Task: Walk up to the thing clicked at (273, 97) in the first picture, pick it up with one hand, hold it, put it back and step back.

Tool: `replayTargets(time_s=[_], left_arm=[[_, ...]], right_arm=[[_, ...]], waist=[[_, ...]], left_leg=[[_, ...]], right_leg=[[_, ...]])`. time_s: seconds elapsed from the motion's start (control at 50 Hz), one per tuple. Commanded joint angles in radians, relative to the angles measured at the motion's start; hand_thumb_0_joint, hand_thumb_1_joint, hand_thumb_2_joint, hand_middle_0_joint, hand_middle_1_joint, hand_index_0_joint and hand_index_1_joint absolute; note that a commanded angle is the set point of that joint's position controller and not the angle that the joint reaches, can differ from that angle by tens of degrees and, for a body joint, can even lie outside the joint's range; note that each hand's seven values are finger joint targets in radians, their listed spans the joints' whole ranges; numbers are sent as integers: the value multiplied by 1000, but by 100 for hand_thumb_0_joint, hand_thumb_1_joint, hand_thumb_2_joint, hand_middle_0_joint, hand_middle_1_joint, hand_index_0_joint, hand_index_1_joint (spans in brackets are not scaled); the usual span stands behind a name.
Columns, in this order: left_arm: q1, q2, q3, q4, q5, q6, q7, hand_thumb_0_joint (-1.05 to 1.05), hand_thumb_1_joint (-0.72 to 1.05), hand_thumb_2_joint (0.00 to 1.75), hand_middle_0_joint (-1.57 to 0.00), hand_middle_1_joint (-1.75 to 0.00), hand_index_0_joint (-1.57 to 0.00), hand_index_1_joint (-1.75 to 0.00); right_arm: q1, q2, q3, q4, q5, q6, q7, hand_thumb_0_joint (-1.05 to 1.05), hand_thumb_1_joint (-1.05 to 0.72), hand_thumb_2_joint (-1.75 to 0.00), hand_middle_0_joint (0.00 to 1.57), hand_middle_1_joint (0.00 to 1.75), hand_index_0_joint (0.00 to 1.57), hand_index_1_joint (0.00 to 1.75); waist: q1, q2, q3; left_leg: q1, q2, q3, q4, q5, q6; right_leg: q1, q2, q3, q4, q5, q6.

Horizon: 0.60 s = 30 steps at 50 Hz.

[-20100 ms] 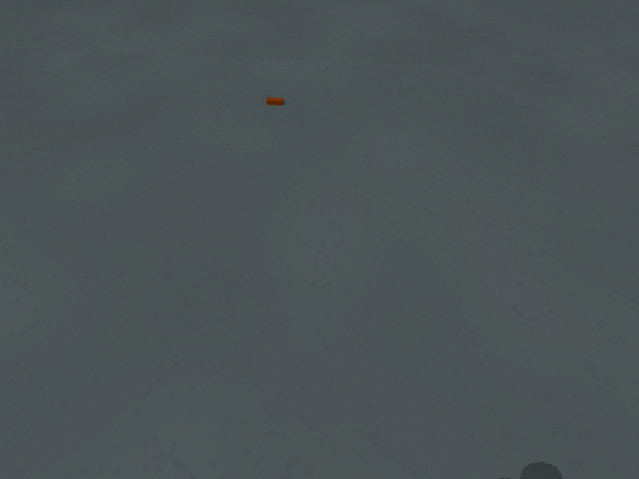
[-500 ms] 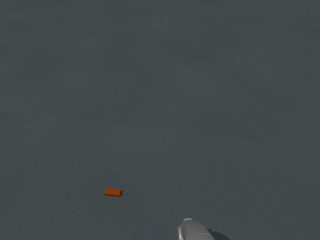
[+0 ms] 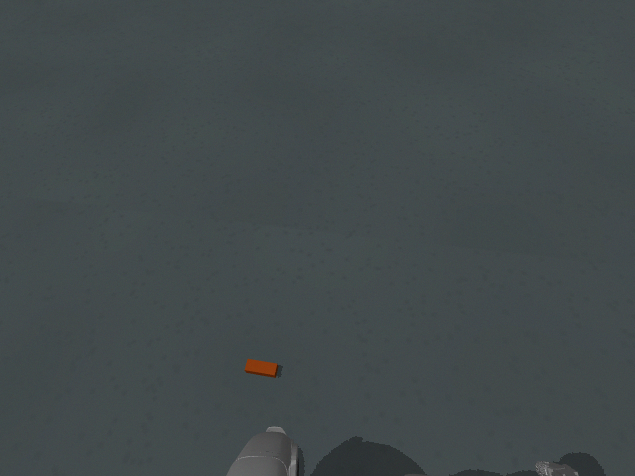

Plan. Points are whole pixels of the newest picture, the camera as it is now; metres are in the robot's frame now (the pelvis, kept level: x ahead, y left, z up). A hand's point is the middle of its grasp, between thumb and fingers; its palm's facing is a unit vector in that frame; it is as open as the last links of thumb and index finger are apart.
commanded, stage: walk up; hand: left
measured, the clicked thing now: (261, 368) +0.47 +0.24 -0.75
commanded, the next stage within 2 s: stand in 1.34 s
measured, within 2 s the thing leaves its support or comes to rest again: neither
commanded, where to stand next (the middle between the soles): +0.05 +0.04 m, yaw -6 degrees
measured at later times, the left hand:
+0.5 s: hand out of the picture +0.08 +0.30 -0.15, palm faces -0.10 -0.92 -0.38, open 7.4 cm
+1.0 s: hand (151, 454) +0.16 +0.26 -0.14, palm faces -0.14 -0.94 -0.32, open 7.3 cm
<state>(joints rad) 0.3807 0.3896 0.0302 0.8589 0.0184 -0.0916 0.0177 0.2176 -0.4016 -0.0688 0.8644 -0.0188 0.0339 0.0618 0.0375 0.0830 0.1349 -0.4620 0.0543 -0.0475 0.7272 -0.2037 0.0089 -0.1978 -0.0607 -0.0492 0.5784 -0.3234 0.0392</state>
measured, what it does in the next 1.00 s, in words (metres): steps on the spot: left foot, then right foot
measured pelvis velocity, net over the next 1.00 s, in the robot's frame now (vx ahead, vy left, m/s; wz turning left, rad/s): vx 0.04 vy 0.03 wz -0.10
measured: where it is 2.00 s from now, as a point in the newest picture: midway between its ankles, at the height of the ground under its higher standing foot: outside the picture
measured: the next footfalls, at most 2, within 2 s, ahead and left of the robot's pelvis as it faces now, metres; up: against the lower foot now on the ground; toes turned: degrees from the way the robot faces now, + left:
left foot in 0.04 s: +0.14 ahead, +0.14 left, +0.00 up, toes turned -1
right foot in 0.30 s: +0.04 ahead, -0.10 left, +0.00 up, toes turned -4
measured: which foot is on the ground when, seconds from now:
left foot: up 0.00-0.02, down 0.04-1.00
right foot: down 0.00-0.06, up 0.08-0.28, down 0.30-1.00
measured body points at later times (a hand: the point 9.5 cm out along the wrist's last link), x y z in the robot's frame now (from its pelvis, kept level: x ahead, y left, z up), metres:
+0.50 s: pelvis +0.02 +0.04 +0.00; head +0.03 +0.03 +0.45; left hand +0.08 +0.35 -0.13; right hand +0.10 -0.27 -0.13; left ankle +0.10 +0.14 -0.73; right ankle +0.00 -0.10 -0.73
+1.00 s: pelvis +0.04 +0.03 +0.02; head +0.05 +0.03 +0.47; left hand +0.16 +0.31 -0.12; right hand +0.10 -0.29 -0.11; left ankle +0.10 +0.14 -0.73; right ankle +0.00 -0.10 -0.73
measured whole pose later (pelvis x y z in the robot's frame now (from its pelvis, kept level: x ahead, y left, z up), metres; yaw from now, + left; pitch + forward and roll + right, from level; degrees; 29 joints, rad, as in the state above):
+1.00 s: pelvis +0.04 +0.03 +0.02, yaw -6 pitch -2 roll +0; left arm 0.09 0.34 0.00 1.14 0.00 -0.02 -0.01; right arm 0.06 -0.36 0.00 1.15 0.00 -0.02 0.01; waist -0.02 0.00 0.05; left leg -0.21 0.04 0.08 0.39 -0.14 0.00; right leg -0.09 0.01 0.04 0.37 -0.24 0.01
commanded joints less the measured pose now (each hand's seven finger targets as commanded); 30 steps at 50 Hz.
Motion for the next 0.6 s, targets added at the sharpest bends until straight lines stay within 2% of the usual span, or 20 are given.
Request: replayTargets(time_s=[0.0, 0.02, 0.04, 0.06, 0.08, 0.12, 0.14, 0.18, 0.22, 0.24, 0.28, 0.3, 0.32, 0.34, 0.36, 0.38, 0.4, 0.42, 0.52, 0.58], left_arm=[[-23, 237, 53, -81, -21, 11, 22, 0, 90, 90, -20, -30, -20, -30], [25, 185, 35, -76, -30, 16, 22, 0, 90, 90, -20, -30, -20, -30], [68, 131, 20, -76, -41, 25, 24, 0, 90, 90, -20, -30, -20, -30], [86, 181, 28, -48, -43, 48, 37, 0, 90, 90, -20, -30, -20, -30], [39, 217, 31, -23, -33, 54, 41, 0, 90, 90, -20, -30, -20, -30], [21, 233, 42, 8, -31, 55, 32, 0, 90, 90, -20, -30, -20, -30], [42, 229, 44, 19, -32, 53, 24, 0, 90, 90, -20, -30, -20, -30], [22, 215, 45, 40, -26, 52, 14, 0, 90, 90, -20, -30, -20, -30], [13, 199, 46, 61, -15, 53, 13, 0, 90, 90, -20, -30, -20, -30], [24, 188, 45, 75, -11, 51, 14, 0, 90, 90, -20, -30, -20, -30], [21, 191, 52, 96, 5, 46, 15, 0, 90, 90, -20, -30, -20, -30], [1, 217, 62, 93, 13, 44, 14, 0, 90, 90, -20, -30, -20, -30], [-64, 256, 66, 68, 20, 38, 12, 0, 90, 90, -20, -30, -20, -30], [-162, 288, 60, 53, 15, 43, 3, 0, 90, 90, -20, -30, -20, -30], [-250, 252, 45, 28, 13, 45, -3, 0, 90, 90, -20, -30, -20, -30], [-241, 206, 28, 33, 1, 44, -5, 0, 90, 90, -20, -30, -20, -30], [-216, 182, 23, 56, -9, 42, -5, 0, 90, 90, -20, -30, -20, -30], [-180, 183, 23, 82, -11, 39, -5, 0, 90, 90, -20, -30, -20, -30], [-206, 197, 19, 116, -17, 46, -11, 0, 90, 90, -20, -30, -20, -30], [-210, 192, 13, 141, -24, 50, -10, 0, 90, 90, -20, -30, -20, -30]], right_arm=[[69, -165, -53, -38, -3, -49, -30, 0, -90, -90, 20, 30, 20, 30], [98, -215, -65, -29, -10, -56, -40, 0, -90, -90, 20, 30, 20, 30], [88, -265, -71, -53, -21, -63, -47, 0, -90, -90, 20, 30, 20, 30], [31, -277, -66, -69, 7, -59, -50, 0, -90, -90, 20, 30, 20, 30], [-4, -280, -69, -62, 11, -49, -49, 0, -90, -90, 20, 30, 20, 30], [-89, -225, -48, -82, 0, -42, -54, 0, -90, -90, 20, 30, 20, 30], [-100, -221, -43, -82, -4, -45, -54, 0, -90, -90, 20, 30, 20, 30], [-93, -231, -40, -61, -2, -47, -53, 0, -90, -90, 20, 30, 20, 30], [-81, -243, -42, -56, -3, -43, -52, 0, -90, -90, 20, 30, 20, 30], [-99, -236, -37, -55, 0, -40, -53, 0, -90, -90, 20, 30, 20, 30], [-125, -207, -21, -55, 8, -37, -52, 0, -90, -90, 20, 30, 20, 30], [-113, -176, -9, -53, 15, -39, -52, 0, -90, -90, 20, 30, 20, 30], [-112, -135, 3, -48, 22, -42, -50, 0, -90, -90, 20, 30, 20, 30], [-136, -147, -3, -20, 22, -43, -54, 0, -90, -90, 20, 30, 20, 30], [-98, -165, -10, 12, 16, -50, -55, 0, -90, -90, 20, 30, 20, 30], [-96, -192, -11, 19, 16, -63, -56, 0, -90, -90, 20, 30, 20, 30], [-119, -199, -8, 29, 18, -74, -55, 0, -90, -90, 20, 30, 20, 30], [-146, -191, 0, 36, 20, -77, -54, 0, -90, -90, 20, 30, 20, 30], [-163, -182, 20, 87, 19, -79, -55, 0, -90, -90, 20, 30, 20, 30], [-177, -183, 25, 117, 19, -81, -57, 0, -90, -90, 20, 30, 20, 30]], waist=[[-58, -142, -168], [-65, 13, -206], [-48, 165, -226], [-41, 113, -259], [-50, 122, -209], [-32, 108, -154], [-23, 120, -148], [-32, 141, -147], [-38, 144, -147], [-24, 113, -151], [-2, 53, -144], [-3, -24, -131], [-26, -153, -100], [-47, -210, -48], [-89, -186, -38], [-94, -100, -58], [-73, -68, -98], [-45, -95, -122], [-40, -102, -114], [-33, -79, -144]], left_leg=[[334, -55, 75, -214, 144, 40], [403, 37, -43, -259, 223, 67], [433, 239, -344, -297, 272, 141], [345, 307, -413, -337, 124, 248], [218, 300, -422, -378, -64, 258], [145, 204, -255, -361, -164, 208], [145, 170, -194, -340, -159, 184], [143, 159, -195, -323, -166, 177], [134, 185, -210, -313, -162, 185], [115, 189, -191, -286, -160, 183], [34, 166, -150, -234, -205, 137], [-11, 138, -124, -210, -244, 92], [-30, 66, -74, -149, -281, 38], [134, -12, 16, -80, -266, 20], [271, 4, 3, -87, -219, 22], [317, 52, -51, -212, -176, 36], [276, 93, -102, -240, -115, 60], [230, 120, -118, -252, -57, 77], [217, 83, -59, -308, -96, 46], [249, 100, -57, -329, -13, 48]], right_leg=[[-122, -104, 55, 154, 384, -149], [-188, -29, 37, 286, 209, -110], [-307, 83, 59, 398, -193, -68], [-241, 60, 90, 472, -299, -77], [-203, 27, 120, 484, -293, -80], [-201, 19, 131, 424, -243, -81], [-203, 9, 111, 371, -203, -82], [-175, 23, 63, 267, -179, -68], [-122, 46, 32, 182, -165, -62], [-80, 51, 26, 93, -109, -62], [22, 58, 35, -57, -17, -79], [38, 12, 123, -107, -45, -106], [-54, -112, 357, -194, -187, -161], [-268, -178, 413, -234, -297, -207], [-365, -164, 361, -203, -274, -186], [-355, -101, 252, -147, -144, -139], [-237, -36, 176, -103, 2, -104], [-138, -16, 154, -88, 95, -96], [-73, -42, 193, -140, 102, -103], [-33, -33, 174, -158, 160, -94]])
